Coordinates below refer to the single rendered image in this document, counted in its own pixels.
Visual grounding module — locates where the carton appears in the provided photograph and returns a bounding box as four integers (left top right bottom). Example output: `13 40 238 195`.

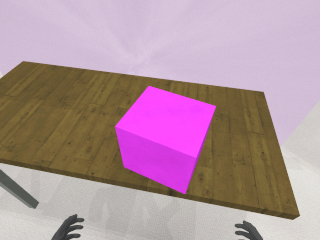
115 86 216 194

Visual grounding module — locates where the left robot hand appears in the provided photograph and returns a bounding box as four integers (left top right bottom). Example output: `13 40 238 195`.
51 214 85 240

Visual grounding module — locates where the right robot hand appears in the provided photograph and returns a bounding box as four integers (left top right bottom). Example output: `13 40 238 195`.
234 220 263 240

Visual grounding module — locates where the table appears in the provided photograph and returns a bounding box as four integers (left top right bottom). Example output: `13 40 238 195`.
0 61 300 220

